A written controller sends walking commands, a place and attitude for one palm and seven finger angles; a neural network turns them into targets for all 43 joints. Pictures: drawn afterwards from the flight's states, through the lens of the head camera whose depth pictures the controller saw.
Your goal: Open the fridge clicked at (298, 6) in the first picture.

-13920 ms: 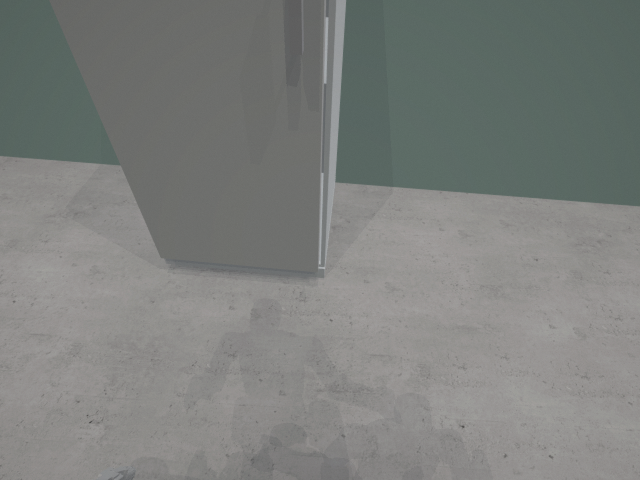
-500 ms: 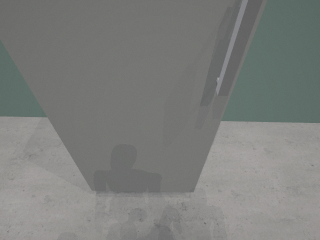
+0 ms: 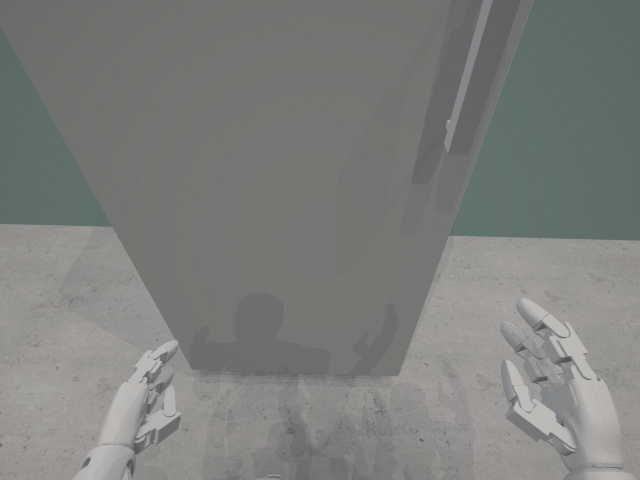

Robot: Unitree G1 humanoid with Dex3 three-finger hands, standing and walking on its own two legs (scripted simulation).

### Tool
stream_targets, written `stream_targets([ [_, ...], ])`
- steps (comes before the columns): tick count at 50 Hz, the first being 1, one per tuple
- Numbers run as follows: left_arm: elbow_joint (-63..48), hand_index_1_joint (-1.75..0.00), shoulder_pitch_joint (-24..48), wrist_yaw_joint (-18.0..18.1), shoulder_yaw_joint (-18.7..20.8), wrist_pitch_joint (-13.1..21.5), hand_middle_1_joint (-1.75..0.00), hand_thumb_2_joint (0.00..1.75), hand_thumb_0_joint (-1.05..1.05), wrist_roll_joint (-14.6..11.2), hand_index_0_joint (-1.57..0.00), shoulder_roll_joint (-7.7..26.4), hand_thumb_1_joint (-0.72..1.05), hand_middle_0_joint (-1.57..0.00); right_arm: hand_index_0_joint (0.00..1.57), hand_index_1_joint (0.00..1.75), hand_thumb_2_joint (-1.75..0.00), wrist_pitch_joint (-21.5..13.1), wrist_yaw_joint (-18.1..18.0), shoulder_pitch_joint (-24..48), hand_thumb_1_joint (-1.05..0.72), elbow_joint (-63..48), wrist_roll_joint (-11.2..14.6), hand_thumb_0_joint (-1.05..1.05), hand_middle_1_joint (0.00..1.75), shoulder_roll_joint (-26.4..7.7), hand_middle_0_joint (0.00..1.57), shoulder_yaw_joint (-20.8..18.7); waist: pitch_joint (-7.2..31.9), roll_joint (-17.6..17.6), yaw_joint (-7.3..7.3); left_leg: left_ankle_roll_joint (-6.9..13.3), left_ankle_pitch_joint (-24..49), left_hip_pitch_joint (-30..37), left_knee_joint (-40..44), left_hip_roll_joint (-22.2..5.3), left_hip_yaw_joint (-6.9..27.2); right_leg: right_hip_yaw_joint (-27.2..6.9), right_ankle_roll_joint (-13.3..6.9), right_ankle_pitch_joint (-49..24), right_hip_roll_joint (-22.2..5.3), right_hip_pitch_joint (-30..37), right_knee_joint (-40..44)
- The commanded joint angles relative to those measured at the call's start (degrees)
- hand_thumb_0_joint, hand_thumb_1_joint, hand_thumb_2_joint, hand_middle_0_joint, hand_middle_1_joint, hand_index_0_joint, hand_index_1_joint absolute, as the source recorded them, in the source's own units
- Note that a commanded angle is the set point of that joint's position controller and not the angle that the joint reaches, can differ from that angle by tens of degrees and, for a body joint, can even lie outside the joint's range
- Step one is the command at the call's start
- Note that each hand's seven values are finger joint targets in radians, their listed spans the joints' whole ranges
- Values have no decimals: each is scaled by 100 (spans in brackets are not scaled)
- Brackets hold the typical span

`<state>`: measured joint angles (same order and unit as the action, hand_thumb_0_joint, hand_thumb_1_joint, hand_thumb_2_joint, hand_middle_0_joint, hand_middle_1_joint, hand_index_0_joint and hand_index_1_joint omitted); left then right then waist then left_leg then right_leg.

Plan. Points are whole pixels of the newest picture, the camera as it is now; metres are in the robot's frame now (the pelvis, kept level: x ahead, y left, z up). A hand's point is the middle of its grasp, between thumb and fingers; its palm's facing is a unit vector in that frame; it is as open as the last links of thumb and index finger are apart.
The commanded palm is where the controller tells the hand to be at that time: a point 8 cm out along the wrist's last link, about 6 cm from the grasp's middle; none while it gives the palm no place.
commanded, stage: raise the hand to about handle height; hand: right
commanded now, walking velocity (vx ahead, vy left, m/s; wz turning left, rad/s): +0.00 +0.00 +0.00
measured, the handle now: (482, 39) +0.51 -0.13 +0.32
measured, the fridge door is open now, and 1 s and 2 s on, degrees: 0 0 0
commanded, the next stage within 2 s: move the hooked fingers beside the handle in 1.78 s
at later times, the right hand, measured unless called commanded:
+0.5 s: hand (614, 371) +0.22 -0.25 +0.13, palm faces +0.05 +1.00 -0.08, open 11.0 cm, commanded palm +0.18 -0.29 +0.16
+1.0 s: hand out of the picture +0.26 -0.29 +0.25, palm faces +0.10 +0.99 -0.11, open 13.7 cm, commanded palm +0.22 -0.33 +0.26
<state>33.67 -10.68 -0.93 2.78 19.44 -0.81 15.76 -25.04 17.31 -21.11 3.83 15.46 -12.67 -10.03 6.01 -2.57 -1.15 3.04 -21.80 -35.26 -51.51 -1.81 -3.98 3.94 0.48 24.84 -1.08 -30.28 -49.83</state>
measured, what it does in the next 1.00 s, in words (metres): stands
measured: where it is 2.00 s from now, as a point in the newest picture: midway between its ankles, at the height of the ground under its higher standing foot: outside the picture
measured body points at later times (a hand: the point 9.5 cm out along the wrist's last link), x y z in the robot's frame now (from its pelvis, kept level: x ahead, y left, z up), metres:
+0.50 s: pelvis +0.01 -0.02 +0.02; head +0.00 -0.02 +0.47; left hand +0.17 +0.19 -0.05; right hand +0.21 -0.30 +0.14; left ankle +0.05 +0.09 -0.69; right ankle +0.01 -0.13 -0.69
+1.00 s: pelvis +0.02 -0.02 +0.05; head -0.02 -0.01 +0.49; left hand +0.25 +0.17 +0.01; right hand +0.25 -0.34 +0.26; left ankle +0.05 +0.09 -0.69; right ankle +0.01 -0.13 -0.69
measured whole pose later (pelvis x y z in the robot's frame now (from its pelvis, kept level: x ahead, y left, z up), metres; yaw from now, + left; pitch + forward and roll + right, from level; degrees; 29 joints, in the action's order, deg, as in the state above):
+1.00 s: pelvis +0.02 -0.02 +0.05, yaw -2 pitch -6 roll +1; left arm 36.0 -8.1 5.6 -6.5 13.9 -4.3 14.4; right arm 17.9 21.4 3.7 -7.1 19.7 -27.0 -23.3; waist 0.1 1.8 5.4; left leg 1.2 -12.5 -6.9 -25.7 -0.8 -6.5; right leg 1.2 -0.7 16.4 -0.4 -4.8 -27.5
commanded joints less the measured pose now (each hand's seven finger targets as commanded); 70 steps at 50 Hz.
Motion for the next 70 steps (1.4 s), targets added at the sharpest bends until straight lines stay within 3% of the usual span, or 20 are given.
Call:
stream_targets([
  [1,-1440,-30,327,124,174,40,-30,90,0,-164,-20,657,90,-20,23,55,-73,497,353,-849,-50,-1479,401,0,55,-1016,23,-805,517,198,449,-227,-273,935,966,-140,889,-144,-136,-581,356,-789,191],
  [2,-1463,-30,305,202,126,2,-30,90,0,-159,-20,612,90,-20,23,57,-72,584,202,-500,-48,-1782,435,0,57,-968,23,-767,231,105,341,-261,-785,633,1078,-76,791,-253,-143,-325,296,-734,237],
  [4,-1388,-30,215,347,68,36,-30,90,0,-102,-20,645,90,-20,23,60,-70,399,-115,604,-43,-2886,386,0,60,-1063,23,-647,159,491,81,-248,-686,335,995,35,658,-413,-197,-373,200,-480,162],
  [5,-1276,-30,111,395,83,73,-30,90,0,-88,-20,658,90,-20,24,62,-69,302,-263,770,-41,-3166,286,0,62,-1259,24,-744,411,772,90,-204,-346,454,912,78,573,-490,-187,-533,142,-216,217],
  [6,-1177,-30,-35,420,41,109,-30,90,0,-83,-20,643,90,-20,24,63,-68,248,-308,589,-39,-3174,228,0,63,-1096,24,-542,489,915,43,-184,54,526,831,117,431,-531,-184,-709,122,-35,263],
  [9,-890,-30,-41,499,-62,245,-30,90,0,-104,-20,710,90,-20,24,68,-65,220,-192,978,-32,-3108,135,0,68,-1056,24,-231,367,861,-158,-207,366,588,921,184,315,-654,-200,-779,87,199,372],
  [14,-739,-30,263,648,-234,333,-30,90,0,-194,-20,703,90,-20,25,75,-60,1146,-3,770,-20,-2229,147,0,75,-1426,25,-654,18,683,101,-218,-378,1119,1537,97,306,-742,-149,-268,99,246,1025],
  [19,-787,-30,466,717,-342,368,-30,90,0,-200,-20,630,90,-20,26,82,-55,1804,19,657,-8,-2111,515,0,82,-1725,26,-1327,274,309,463,-222,-74,1901,1828,32,310,-710,-89,-752,79,538,1413],
  [23,-720,-30,441,682,-367,467,-30,90,0,-223,-20,615,90,-20,27,88,-51,1856,12,1045,1,-2498,623,0,88,-1588,27,-1238,178,428,438,-240,493,2068,1918,107,140,-665,-68,-1101,56,940,1715],
  [25,-675,-30,413,680,-353,516,-30,90,0,-224,-20,629,90,-20,27,92,-49,1911,-11,1178,6,-2614,568,0,92,-1710,27,-1308,284,522,464,-230,910,2284,1954,109,120,-624,-71,-1413,58,1155,1807],
  [28,-617,-30,415,703,-343,509,-30,90,0,-253,-20,664,90,-20,27,96,-46,2096,33,1401,13,-2622,545,0,96,-1749,27,-1316,38,465,454,-248,1028,2337,2114,146,52,-620,-68,-1448,56,1327,2032],
  [34,-540,-30,599,776,-386,345,-30,90,0,-293,-20,665,90,-20,28,105,-40,2629,21,2207,27,-2759,504,0,105,-2198,28,-1660,-11,683,540,-202,1414,2726,2426,159,67,-560,-74,-1834,64,1781,2320],
  [38,-563,-30,706,772,-453,200,-30,90,0,-333,-20,634,90,-20,29,111,-36,2985,112,2850,36,-2776,531,0,111,-2249,29,-1619,-44,923,537,-195,1638,2868,2589,197,12,-570,-59,-2016,87,2051,2541],
  [48,-639,-30,1052,740,-583,-329,-30,90,0,-405,-20,651,90,-20,30,120,-30,4081,424,4327,50,-2190,539,0,120,-2852,30,-1922,137,699,542,-172,1914,3174,2912,188,65,-582,-111,-2232,89,2352,2797],
  [50,-685,-30,1177,726,-600,-406,-30,90,0,-411,-20,646,90,-20,30,120,-30,4234,470,4721,50,-2289,519,0,120,-3074,30,-2018,335,871,574,-152,2037,3277,2944,132,149,-554,-129,-2349,91,2455,2785],
  [55,-669,-30,1282,696,-628,-634,-30,90,0,-451,-20,688,90,-20,30,120,-30,4666,605,5267,50,-1630,484,0,120,-3373,30,-2127,202,617,557,-167,1821,3214,3082,71,258,-563,-154,-2172,99,2317,2802],
  [62,-741,-30,1473,655,-649,-811,-30,90,0,-503,-20,747,90,-20,30,120,-30,5016,731,6327,50,-1305,425,0,120,-3759,30,-2167,382,677,555,-143,1419,3209,3160,30,351,-619,-168,-1997,124,2334,2817],
  [64,-744,-30,1545,644,-632,-837,-30,90,0,-507,-20,782,90,-20,30,120,-30,5073,744,6520,50,-1242,382,0,120,-4030,30,-2300,423,771,590,-123,1371,3245,3203,-21,485,-614,-177,-2014,115,2322,2759],
  [67,-727,-30,1403,595,-609,-930,-30,90,0,-547,-20,828,90,-20,30,120,-30,5287,874,5868,50,-493,418,0,120,-3599,30,-2057,120,295,553,-179,1156,3060,3203,-23,476,-621,-181,-1760,121,2063,2776],
  [70,-862,-30,1512,541,-575,-1014,-30,90,0,-588,-20,872,90,-20,30,120,-30,5359,918,5915,50,-907,390,0,120,-3733,30,-2071,259,548,587,-174,844,3022,3218,-63,526,-583,-155,-1628,116,2093,2755],
])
